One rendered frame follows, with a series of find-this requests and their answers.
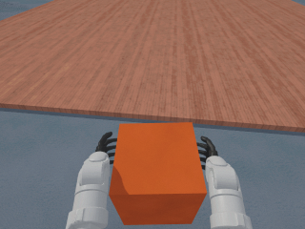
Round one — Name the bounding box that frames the carton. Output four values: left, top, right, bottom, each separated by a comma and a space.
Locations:
109, 122, 207, 225

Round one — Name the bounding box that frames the right robot hand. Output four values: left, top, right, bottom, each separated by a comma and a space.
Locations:
196, 135, 218, 170

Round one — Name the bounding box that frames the robot right forearm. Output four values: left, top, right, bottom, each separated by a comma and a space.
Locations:
205, 156, 253, 229

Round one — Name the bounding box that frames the robot left forearm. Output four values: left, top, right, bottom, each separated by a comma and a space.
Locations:
66, 151, 111, 229

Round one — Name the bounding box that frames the left robot hand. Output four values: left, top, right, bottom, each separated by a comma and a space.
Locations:
95, 132, 117, 165

